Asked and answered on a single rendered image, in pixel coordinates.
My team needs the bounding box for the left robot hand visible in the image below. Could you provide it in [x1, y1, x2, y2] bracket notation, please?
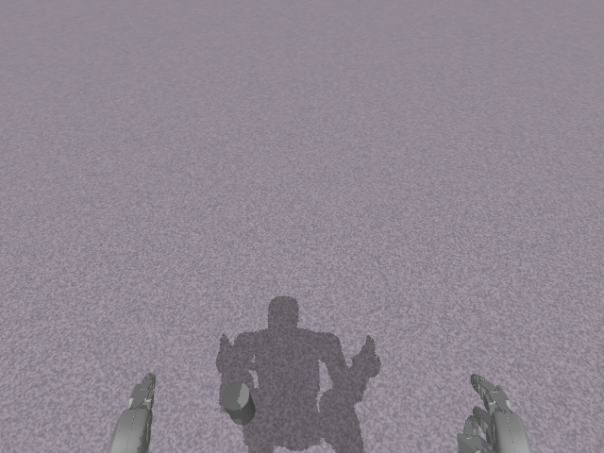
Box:
[108, 373, 156, 453]

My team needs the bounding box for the can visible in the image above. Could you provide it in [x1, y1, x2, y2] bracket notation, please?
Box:
[222, 381, 256, 426]

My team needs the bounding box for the right robot hand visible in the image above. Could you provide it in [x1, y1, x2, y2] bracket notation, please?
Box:
[457, 374, 532, 453]

